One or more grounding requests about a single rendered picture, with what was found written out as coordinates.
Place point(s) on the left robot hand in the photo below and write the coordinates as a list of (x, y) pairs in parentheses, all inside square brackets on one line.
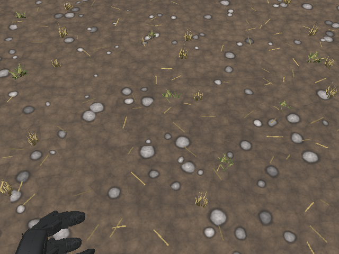
[(35, 240)]

